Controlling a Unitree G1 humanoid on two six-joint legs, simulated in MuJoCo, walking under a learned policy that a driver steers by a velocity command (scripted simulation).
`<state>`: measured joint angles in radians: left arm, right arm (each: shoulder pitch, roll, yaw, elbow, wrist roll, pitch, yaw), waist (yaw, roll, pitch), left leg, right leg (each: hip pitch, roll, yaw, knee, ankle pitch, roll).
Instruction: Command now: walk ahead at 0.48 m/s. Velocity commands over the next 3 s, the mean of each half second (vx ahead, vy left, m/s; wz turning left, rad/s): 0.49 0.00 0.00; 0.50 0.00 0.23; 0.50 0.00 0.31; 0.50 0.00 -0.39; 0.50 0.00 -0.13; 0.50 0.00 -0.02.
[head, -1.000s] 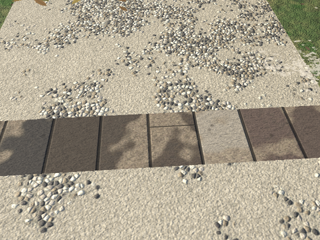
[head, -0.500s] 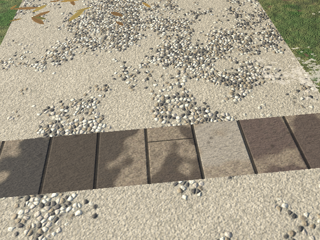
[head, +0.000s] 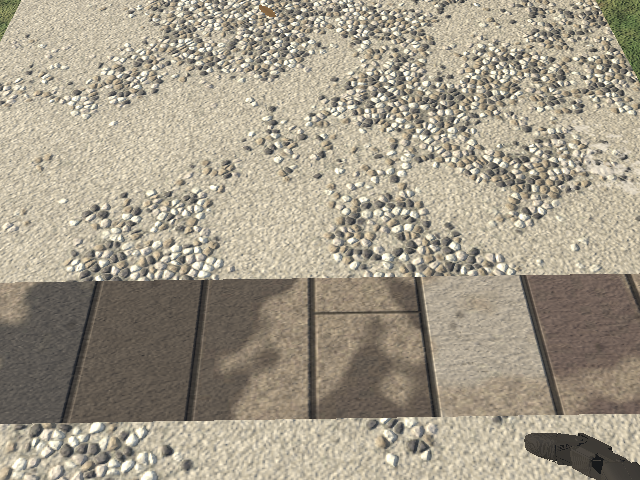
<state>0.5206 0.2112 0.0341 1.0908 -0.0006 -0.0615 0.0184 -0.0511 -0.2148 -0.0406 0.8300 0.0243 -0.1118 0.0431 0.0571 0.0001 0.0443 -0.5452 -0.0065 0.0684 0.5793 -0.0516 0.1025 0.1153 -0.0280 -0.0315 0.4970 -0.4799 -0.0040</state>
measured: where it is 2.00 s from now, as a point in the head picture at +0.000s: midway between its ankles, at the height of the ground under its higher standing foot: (299, 186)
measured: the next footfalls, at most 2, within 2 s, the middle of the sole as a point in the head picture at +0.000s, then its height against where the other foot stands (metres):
right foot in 0.54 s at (421, 458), level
left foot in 1.10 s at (301, 325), level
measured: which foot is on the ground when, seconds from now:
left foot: down 0.00-0.56, up 0.58-1.00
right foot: down 0.00-0.00, up 0.02-0.52, down 0.54-1.00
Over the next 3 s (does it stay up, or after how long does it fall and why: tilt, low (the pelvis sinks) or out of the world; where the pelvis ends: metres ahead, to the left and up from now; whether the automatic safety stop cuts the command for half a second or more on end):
stays up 1.68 0.11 0.04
